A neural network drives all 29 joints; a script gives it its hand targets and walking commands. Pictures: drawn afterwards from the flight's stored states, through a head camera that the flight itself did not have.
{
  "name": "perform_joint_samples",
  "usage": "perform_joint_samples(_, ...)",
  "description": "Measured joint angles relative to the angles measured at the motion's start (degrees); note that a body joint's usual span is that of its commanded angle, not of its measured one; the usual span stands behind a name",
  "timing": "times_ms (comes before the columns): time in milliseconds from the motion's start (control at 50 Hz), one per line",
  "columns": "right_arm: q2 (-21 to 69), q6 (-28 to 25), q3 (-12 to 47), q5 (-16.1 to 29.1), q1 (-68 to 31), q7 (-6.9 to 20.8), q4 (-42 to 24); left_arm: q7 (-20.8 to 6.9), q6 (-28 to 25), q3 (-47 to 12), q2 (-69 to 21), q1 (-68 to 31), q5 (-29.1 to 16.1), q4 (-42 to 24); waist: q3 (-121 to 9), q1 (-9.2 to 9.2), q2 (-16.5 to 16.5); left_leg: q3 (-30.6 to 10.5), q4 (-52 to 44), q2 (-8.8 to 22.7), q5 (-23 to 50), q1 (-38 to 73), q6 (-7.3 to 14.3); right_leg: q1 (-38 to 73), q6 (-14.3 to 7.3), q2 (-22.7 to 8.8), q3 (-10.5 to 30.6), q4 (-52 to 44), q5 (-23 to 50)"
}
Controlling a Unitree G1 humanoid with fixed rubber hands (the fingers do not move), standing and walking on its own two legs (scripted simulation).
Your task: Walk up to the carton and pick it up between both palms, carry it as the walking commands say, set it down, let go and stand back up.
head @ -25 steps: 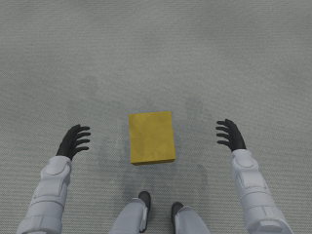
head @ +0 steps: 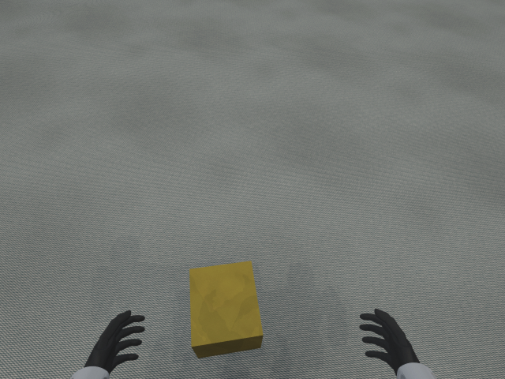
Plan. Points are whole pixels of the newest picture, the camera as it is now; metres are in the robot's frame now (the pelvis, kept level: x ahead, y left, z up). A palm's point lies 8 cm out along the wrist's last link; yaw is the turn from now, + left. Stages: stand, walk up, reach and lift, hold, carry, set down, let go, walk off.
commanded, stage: let go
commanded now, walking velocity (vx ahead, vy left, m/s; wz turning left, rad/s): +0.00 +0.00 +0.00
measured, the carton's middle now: (225, 308) +0.43 +0.09 -0.68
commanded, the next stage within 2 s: stand in 0.34 s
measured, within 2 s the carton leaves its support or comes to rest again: neither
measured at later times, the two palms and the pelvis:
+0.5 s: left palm (72, 367) +0.16 +0.28 -0.08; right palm (418, 368) +0.15 -0.26 -0.08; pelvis +0.01 +0.01 +0.00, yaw +0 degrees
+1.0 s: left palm (52, 376) +0.15 +0.32 -0.10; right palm out of the picture +0.13 -0.27 -0.08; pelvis +0.02 +0.03 +0.00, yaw -1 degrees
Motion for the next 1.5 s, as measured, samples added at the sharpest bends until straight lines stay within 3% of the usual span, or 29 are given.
perform_joint_samples(160,0.05,2.06,0.40,-0.56,-0.13,0.40,-0.01,0.43,2.40,-0.41,-0.47,-1.10,0.91,0.52,0.41,-0.35,-0.23,0.18,1.00,0.01,-1.31,2.63,0.09,2.80,0.03,-0.04,-0.02,0.55,-0.99)
perform_joint_samples(340,-0.70,0.77,0.75,1.49,0.79,-1.18,0.87,2.75,6.90,-1.70,0.08,-0.51,0.34,-0.52,-2.59,0.18,0.13,-0.31,3.18,-0.60,-2.20,-0.19,0.56,0.50,0.45,-0.56,-0.71,2.10,-1.89)
perform_joint_samples(440,-2.43,-1.94,1.09,-2.58,-0.61,-3.40,9.25,4.83,0.57,-1.08,3.29,-1.09,1.75,5.93,-5.31,0.48,-0.71,-0.17,4.51,-0.15,-2.87,-2.89,0.66,-1.67,0.72,-0.17,-0.65,2.11,-1.82)
perform_joint_samples(600,-6.69,-4.42,-0.12,-2.52,-2.33,-3.90,16.76,4.99,-3.87,0.30,7.50,-1.27,1.81,12.93,-5.83,0.24,-1.59,0.62,3.62,0.07,-3.10,-2.98,1.22,-1.45,1.20,-0.14,0.20,0.00,-1.07)
perform_joint_samples(1000,-7.68,-5.23,1.09,-1.74,-5.47,-4.28,26.38,6.09,-5.38,-2.20,8.56,-2.89,1.29,22.72,-5.62,-0.36,-1.34,1.71,-1.12,-0.98,-1.39,0.87,2.33,1.85,2.41,-1.57,1.35,-4.02,0.45)
perform_joint_samples(1500,-9.12,-5.50,1.45,-1.18,-5.92,-3.90,33.54,5.75,-6.24,-2.98,9.64,-3.34,0.93,29.92,-5.34,-0.39,-0.88,0.76,-5.52,-1.13,2.53,2.39,2.30,3.40,2.60,-1.91,0.73,-8.14,3.97)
